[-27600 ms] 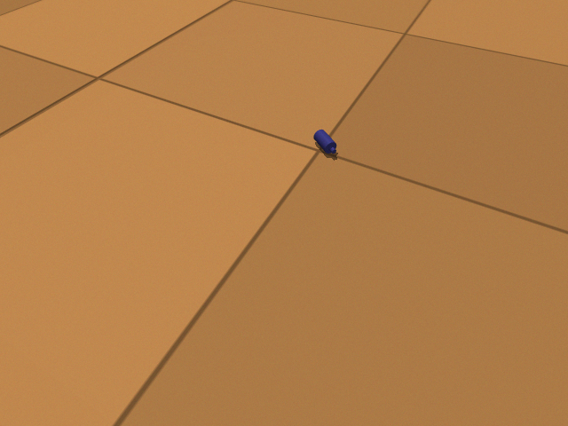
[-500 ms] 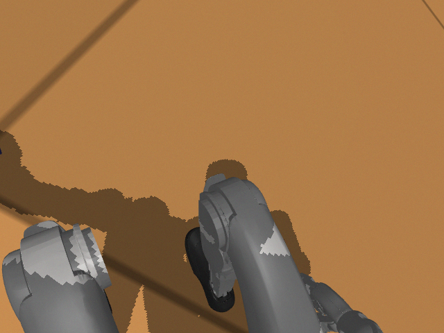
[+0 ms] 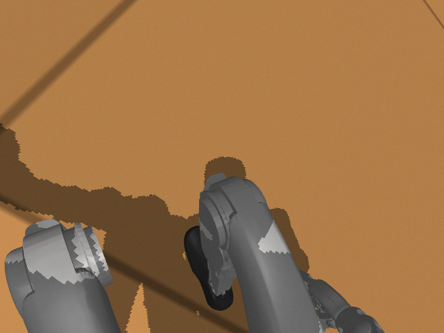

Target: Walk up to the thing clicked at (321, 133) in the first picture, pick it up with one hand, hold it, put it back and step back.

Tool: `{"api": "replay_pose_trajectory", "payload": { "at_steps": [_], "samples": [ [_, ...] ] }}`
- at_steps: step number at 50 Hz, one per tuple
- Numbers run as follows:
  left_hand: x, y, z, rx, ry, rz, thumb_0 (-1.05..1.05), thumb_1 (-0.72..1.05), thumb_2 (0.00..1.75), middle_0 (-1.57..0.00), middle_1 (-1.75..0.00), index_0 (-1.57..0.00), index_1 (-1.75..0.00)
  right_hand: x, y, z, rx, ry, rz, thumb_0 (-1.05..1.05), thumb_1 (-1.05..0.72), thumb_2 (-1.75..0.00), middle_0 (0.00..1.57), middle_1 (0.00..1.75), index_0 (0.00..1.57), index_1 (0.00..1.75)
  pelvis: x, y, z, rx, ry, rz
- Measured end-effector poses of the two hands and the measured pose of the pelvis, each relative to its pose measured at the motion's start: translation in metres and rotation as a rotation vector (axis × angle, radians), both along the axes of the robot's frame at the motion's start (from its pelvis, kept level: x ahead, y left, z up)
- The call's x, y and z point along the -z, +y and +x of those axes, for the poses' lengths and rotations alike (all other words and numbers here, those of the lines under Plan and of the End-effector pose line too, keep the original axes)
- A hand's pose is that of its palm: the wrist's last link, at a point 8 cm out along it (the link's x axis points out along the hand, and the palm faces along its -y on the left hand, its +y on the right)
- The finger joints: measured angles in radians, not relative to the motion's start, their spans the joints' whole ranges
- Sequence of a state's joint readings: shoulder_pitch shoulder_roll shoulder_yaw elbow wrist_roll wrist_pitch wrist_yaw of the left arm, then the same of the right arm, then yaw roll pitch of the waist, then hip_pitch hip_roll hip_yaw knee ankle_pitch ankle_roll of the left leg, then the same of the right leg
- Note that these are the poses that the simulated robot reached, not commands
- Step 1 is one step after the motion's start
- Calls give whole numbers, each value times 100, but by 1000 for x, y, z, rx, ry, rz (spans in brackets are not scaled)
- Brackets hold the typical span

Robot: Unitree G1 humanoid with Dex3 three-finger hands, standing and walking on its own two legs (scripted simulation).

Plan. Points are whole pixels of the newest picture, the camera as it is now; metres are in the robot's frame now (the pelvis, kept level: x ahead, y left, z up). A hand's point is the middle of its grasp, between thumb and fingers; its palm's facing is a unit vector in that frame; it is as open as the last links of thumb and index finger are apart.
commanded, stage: open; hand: left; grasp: from above
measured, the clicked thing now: out of the picture +0.46 +0.35 -0.27
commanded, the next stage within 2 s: withdraw in 0.10 s
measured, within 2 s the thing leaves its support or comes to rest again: neither
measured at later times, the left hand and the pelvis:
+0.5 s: hand out of the picture +0.45 +0.38 -0.18, palm faces -0.30 -0.10 -0.95, open 14.1 cm; pelvis +0.00 +0.00 +0.00, yaw +0 degrees
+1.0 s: hand out of the picture +0.40 +0.36 -0.10, palm faces -0.53 -0.16 -0.84, open 14.0 cm; pelvis -0.01 -0.01 +0.05, yaw +5 degrees
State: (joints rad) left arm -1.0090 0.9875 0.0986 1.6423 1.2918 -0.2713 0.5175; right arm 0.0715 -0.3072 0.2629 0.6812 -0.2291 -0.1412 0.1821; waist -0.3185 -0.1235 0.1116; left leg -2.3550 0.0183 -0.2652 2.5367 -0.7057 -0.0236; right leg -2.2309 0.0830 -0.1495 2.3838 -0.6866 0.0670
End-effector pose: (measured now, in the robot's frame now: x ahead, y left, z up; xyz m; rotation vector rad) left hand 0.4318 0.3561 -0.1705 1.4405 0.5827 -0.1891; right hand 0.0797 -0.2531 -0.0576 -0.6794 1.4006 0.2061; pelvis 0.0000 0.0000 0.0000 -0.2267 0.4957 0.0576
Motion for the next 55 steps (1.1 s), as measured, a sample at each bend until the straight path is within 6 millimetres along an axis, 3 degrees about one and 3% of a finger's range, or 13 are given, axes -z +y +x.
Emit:
{"api": "replay_pose_trajectory", "payload": {
  "at_steps": [15,20,24,29,34,38,41,45,50,55],
  "samples": [
    [-1,1,2,-3,-25,6,0,-46,96,-10,-97,-10,-96,1,0,-1,-8,2,-5,0,-89,-90,20,30,21,30,2,0,-1,3,-4,0],
    [-13,6,6,-26,-87,23,0,-49,97,-9,-99,-10,-98,1,1,-3,-4,2,8,0,-90,-90,21,30,21,30,1,0,0,1,4,1],
    [-37,15,13,-52,-152,57,0,-50,98,-8,-100,-10,-99,3,1,-1,25,-11,28,0,-90,-90,21,30,21,30,0,0,2,-3,25,3],
    [-92,31,16,-82,-193,121,0,-52,99,-8,-100,-9,-100,7,1,10,97,-44,70,0,-90,-90,21,30,21,30,-10,0,5,-20,67,16],
    [-145,42,9,-132,-102,135,0,-52,100,-8,-100,-8,-100,0,4,25,149,-84,115,0,-91,-90,20,30,21,30,-34,-1,2,-38,85,39],
    [-164,39,1,-127,18,106,0,-52,101,-8,-100,-8,-101,-13,1,31,163,-103,109,0,-91,-90,20,30,21,30,-54,-1,-2,-50,89,50],
    [-165,31,-6,-99,86,57,0,-51,100,-8,-100,-8,-100,-25,-5,29,160,-97,78,0,-90,-90,21,30,21,30,-65,-2,-6,-58,86,56],
    [-152,20,-14,-36,117,-26,0,-50,100,-8,-100,-8,-100,-37,-17,21,144,-75,9,0,-90,-90,21,30,21,30,-67,-4,-9,-61,80,57],
    [-125,12,-18,62,64,-55,0,-50,100,-9,-99,-9,-100,-39,-29,9,124,-37,-73,0,-90,-90,20,30,21,30,-54,-6,-12,-58,65,52],
    [-101,10,-16,97,-23,-16,0,-51,101,-9,-100,-9,-101,-25,-31,1,122,-19,-100,0,-90,-90,20,30,21,30,-33,-5,-15,-55,41,46]
  ]
}}
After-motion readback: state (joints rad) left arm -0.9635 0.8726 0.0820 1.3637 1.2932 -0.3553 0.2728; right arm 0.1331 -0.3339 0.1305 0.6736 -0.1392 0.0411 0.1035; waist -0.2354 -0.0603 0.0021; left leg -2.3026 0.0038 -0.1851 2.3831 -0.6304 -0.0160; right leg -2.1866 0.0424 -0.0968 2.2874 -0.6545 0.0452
